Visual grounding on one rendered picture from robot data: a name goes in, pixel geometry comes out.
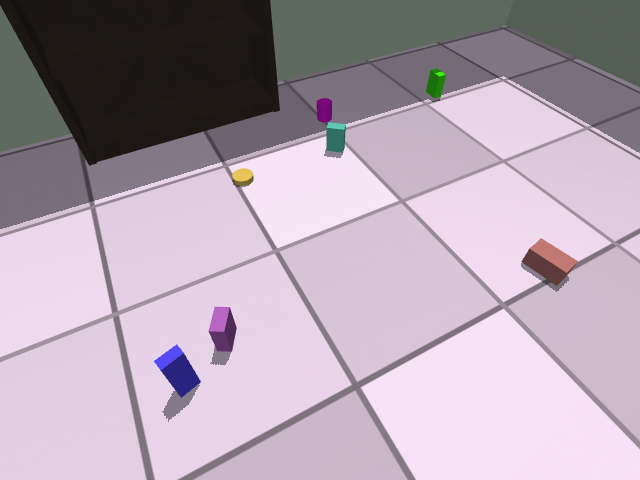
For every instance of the bookshelf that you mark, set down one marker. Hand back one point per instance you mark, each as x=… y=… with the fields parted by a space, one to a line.
x=130 y=74

